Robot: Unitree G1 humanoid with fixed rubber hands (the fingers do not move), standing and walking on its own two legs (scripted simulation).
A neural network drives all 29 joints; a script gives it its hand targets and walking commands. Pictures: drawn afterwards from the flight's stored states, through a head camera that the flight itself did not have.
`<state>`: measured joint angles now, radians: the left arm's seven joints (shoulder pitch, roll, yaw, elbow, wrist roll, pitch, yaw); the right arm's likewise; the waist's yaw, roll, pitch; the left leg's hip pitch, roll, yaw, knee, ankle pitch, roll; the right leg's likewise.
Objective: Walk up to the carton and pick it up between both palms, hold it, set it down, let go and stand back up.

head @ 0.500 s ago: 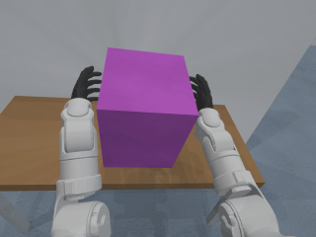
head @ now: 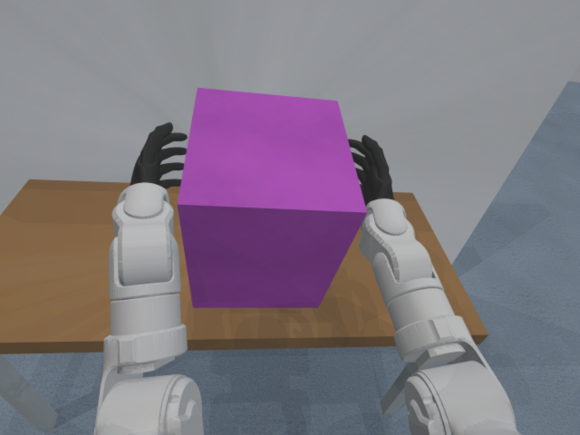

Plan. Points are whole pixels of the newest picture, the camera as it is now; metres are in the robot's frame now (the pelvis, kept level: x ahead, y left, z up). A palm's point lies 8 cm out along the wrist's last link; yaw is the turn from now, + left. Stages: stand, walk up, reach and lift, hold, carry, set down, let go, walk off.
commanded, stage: hold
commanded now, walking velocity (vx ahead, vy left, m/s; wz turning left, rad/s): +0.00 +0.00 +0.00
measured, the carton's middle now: (263, 207) +0.40 +0.01 +0.13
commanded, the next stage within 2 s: none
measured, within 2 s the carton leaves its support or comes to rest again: neither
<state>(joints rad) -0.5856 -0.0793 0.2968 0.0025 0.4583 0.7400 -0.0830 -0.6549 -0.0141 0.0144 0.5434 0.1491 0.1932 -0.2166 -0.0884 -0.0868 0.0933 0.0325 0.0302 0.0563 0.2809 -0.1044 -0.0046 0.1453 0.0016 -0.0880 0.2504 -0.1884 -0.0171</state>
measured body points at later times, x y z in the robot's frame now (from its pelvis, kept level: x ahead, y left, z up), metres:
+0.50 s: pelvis +0.00 +0.00 +0.00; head -0.04 +0.04 +0.45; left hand +0.37 +0.16 +0.20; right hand +0.37 -0.14 +0.19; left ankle +0.05 +0.12 -0.75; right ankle -0.01 -0.10 -0.75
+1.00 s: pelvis +0.00 +0.00 +0.00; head -0.05 +0.03 +0.45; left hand +0.36 +0.16 +0.20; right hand +0.37 -0.14 +0.19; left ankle +0.05 +0.12 -0.75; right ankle -0.01 -0.10 -0.75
